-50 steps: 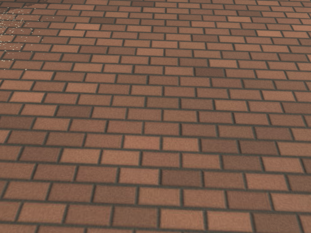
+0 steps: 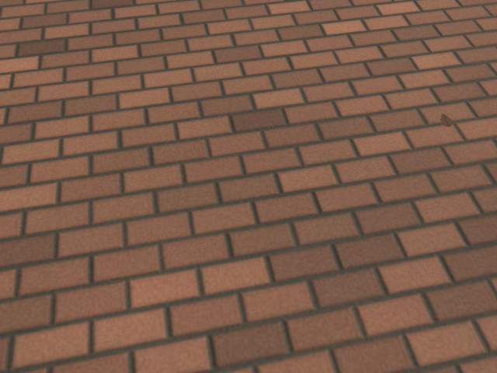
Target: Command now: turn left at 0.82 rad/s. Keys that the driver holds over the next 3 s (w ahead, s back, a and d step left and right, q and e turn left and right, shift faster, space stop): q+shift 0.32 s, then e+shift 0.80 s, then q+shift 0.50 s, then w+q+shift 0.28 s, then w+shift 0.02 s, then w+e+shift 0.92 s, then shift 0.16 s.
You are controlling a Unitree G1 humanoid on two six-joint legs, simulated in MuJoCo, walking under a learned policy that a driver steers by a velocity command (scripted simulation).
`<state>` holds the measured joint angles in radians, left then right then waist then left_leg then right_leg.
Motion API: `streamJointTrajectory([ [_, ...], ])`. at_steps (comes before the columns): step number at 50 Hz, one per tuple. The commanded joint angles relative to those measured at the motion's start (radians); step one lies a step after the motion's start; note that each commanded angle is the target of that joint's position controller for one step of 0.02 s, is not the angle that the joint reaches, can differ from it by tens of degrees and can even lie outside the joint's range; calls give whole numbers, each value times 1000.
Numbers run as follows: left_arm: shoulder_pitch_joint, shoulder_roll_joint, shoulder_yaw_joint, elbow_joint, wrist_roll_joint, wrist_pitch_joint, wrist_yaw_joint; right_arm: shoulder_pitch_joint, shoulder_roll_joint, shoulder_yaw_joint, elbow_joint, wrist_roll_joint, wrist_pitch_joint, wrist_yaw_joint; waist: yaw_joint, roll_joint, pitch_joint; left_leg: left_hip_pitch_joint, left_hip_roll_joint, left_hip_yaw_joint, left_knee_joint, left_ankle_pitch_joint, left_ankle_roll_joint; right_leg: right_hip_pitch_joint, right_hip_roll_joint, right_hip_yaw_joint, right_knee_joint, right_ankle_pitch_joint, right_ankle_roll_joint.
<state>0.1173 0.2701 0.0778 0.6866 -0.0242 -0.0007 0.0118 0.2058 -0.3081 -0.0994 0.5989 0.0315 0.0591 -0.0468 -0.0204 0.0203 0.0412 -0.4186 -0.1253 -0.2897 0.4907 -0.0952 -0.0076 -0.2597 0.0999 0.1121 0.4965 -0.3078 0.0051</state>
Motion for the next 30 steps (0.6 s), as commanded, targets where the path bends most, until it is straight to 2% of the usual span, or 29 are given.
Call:
streamJointTrajectory([
  [1,114,212,62,-23,37,-12,5,-19,-87,-31,-90,15,-11,-1,25,-103,-160,-175,7,-56,126,-476,33,287,-320,277,-219,27,-153],
  [2,25,214,60,-50,85,-20,-2,-13,-137,-48,-103,7,-30,9,0,-272,-95,-292,-6,55,370,-474,-7,169,-479,424,-258,190,-245],
  [3,-46,151,43,-76,82,-27,8,-2,-203,-68,-80,-5,-34,17,-21,-209,-81,-277,66,90,529,-411,-38,131,-479,341,-246,258,-254],
  [4,-100,99,28,-90,63,-28,21,27,-204,-71,-50,-9,-28,21,-38,-140,-75,-249,74,108,597,-337,-48,108,-395,216,-218,272,-205],
  [5,-113,82,21,-93,45,-25,32,51,-173,-64,-30,-14,-18,19,-38,-116,-76,-262,77,122,678,-283,-58,126,-346,142,-196,282,-176],
  [6,-107,80,15,-91,34,-21,39,62,-141,-51,-30,-14,-11,25,-29,-125,-59,-289,91,142,754,-258,-69,125,-332,83,-184,363,-176],
  [7,-85,88,13,-88,35,-17,44,41,-123,-41,-44,-8,-9,31,-15,-124,-46,-311,114,180,771,-236,-80,131,-324,29,-183,431,-183],
  [9,-10,112,18,-70,44,-5,50,-49,-95,-20,-87,2,-11,37,41,-135,-34,-365,158,240,690,-195,-105,198,-326,-22,-184,478,-206],
  [11,45,142,26,-56,46,8,49,-98,-78,-7,-118,-1,-12,46,79,-149,-52,-369,191,263,605,-204,-121,269,-357,-40,-176,518,-224],
  [15,37,202,49,-51,36,17,31,-115,-59,7,-142,-7,-12,67,81,-164,-73,-234,215,320,424,-225,-99,246,-395,-131,-161,542,-213],
  [16,25,211,53,-50,31,15,26,-105,-65,4,-139,-6,-9,69,73,-171,-76,-179,207,343,377,-224,-87,222,-396,-160,-151,548,-201],
  [18,54,217,54,-29,8,6,11,-108,-63,4,-143,-12,-5,68,70,-174,-88,-62,161,359,261,-272,-55,183,-396,-150,-110,580,-197],
  [19,52,215,51,-20,-8,1,5,-87,-58,2,-139,-13,-4,66,50,-175,-99,-3,138,355,163,-255,-30,187,-395,-141,-75,579,-187],
  [20,33,201,43,-12,-24,-4,-1,-34,-55,-1,-118,-15,-5,63,8,-162,-115,111,114,355,-1,-147,4,159,-375,-155,-13,552,-160],
  [21,73,147,21,14,-21,-14,-8,22,-89,-9,-95,-23,-10,55,-14,-87,-146,305,121,311,-136,62,36,60,-332,-197,83,485,-101],
  [22,81,56,-21,-8,36,-27,-17,92,-150,-13,-93,-40,-17,37,-20,109,-269,604,339,73,-88,501,85,-149,-263,-240,260,91,-10],
  [23,121,-9,-50,0,64,-29,-30,29,-119,20,-110,-70,-31,27,30,269,-327,607,552,-61,-6,870,251,-260,-217,-165,396,-405,59],
  [24,129,93,-20,28,28,-19,-27,27,-61,31,-97,-74,-42,35,-21,171,-371,529,567,-2,-25,782,345,-240,-211,-89,501,-412,94],
  [25,82,136,-5,12,-8,-8,-19,16,-86,19,-62,-77,-50,44,-26,173,-301,443,500,56,-74,504,323,-257,-211,-76,535,-374,93],
  [26,62,159,7,16,-13,7,-3,-43,-113,7,-55,-67,-54,42,-16,149,-204,379,442,110,-108,317,266,-294,-206,-84,559,-322,92],
  [27,64,180,20,27,-5,25,14,-82,-129,2,-53,-56,-56,35,-10,158,-139,306,431,152,-129,293,244,-305,-190,-85,618,-263,96],
  [28,101,184,28,37,-4,41,23,-107,-126,4,-51,-54,-57,26,9,153,-112,243,424,204,-147,312,238,-282,-171,-87,680,-215,104],
  [30,154,158,33,39,-8,56,36,-143,-75,15,-52,-64,-57,8,34,133,-105,223,423,273,-179,233,228,-290,-160,-103,743,-135,115],
])
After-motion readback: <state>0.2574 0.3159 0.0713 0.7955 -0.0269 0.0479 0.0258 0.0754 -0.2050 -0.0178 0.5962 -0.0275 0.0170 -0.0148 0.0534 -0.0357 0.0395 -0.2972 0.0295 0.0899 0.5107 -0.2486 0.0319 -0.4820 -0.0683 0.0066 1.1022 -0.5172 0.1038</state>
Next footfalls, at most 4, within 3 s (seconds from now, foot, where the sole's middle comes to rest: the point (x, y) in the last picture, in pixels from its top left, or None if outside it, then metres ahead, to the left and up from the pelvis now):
0.44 left None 0.02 0.18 -0.77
0.92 right None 0.05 -0.07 -0.77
1.38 left None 0.12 0.15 -0.77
1.70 right None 0.11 -0.09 -0.77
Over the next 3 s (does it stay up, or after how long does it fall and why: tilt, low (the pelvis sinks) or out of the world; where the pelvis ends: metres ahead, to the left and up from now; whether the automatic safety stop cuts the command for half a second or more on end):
stays up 0.91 0.20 -0.01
